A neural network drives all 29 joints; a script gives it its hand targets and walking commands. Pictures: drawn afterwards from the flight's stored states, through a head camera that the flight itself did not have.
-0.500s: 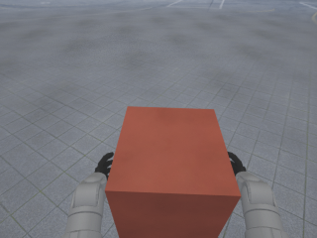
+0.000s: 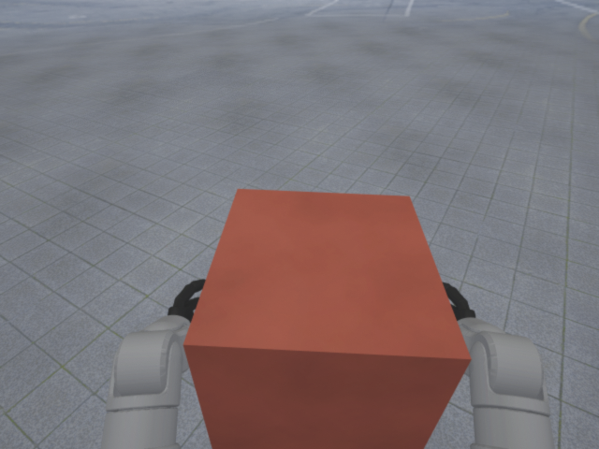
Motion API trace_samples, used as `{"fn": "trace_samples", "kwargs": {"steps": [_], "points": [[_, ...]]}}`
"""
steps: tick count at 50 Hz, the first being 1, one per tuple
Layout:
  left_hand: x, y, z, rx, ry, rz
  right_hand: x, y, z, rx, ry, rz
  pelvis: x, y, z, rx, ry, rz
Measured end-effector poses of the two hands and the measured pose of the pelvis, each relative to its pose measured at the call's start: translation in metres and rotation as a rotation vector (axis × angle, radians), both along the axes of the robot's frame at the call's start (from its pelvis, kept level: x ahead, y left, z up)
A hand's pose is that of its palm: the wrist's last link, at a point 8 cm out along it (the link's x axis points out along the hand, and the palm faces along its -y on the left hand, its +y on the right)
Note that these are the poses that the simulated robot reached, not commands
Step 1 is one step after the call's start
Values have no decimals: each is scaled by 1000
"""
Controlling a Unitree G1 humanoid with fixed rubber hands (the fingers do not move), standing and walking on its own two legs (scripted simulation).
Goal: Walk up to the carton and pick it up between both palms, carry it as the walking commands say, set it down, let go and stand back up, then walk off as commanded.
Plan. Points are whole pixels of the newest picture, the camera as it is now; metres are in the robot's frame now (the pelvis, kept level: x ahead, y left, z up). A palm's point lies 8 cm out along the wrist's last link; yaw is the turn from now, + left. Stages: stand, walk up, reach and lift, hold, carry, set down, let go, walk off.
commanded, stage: carry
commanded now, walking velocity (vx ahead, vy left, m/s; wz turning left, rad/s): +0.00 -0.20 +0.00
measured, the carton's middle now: (317, 329) +0.31 +0.00 +0.04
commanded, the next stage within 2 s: none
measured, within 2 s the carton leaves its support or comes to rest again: neither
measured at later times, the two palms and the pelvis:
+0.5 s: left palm (190, 376) +0.22 +0.15 +0.07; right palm (480, 365) +0.23 -0.20 +0.07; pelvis -0.03 -0.04 +0.00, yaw +1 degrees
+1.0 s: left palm (261, 400) +0.19 +0.06 +0.08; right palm (576, 395) +0.19 -0.29 +0.07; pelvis -0.07 -0.12 +0.00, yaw +2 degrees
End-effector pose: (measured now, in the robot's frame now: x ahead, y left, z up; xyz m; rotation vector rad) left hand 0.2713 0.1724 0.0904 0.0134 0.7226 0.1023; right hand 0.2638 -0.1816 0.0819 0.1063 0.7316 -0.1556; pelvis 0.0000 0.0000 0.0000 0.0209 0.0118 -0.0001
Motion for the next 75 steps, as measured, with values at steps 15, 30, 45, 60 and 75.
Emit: {"fn": "trace_samples", "kwargs": {"steps": [15, 30, 45, 60, 75], "points": [[-37, 6, -8, -45, 22, 59, -27, 7, -1, -6, 22, 10, -23, -5, -7, -18, -25, 13], [-51, -24, -20, -53, 58, 84, -34, -23, -12, -13, 59, 28, -39, -41, -4, -35, 43, 46], [-73, -82, -19, -60, 37, 89, -58, -81, -13, 5, 40, 7, -60, -99, -2, -40, 38, 5], [-118, -126, -17, -95, 12, 126, -95, -125, -4, -3, 14, 21, -92, -149, -1, -35, 34, 44], [-147, -226, -13, -44, 33, 99, -131, -225, -16, 37, 36, 4, -124, -237, 1, 2, 33, 44]]}}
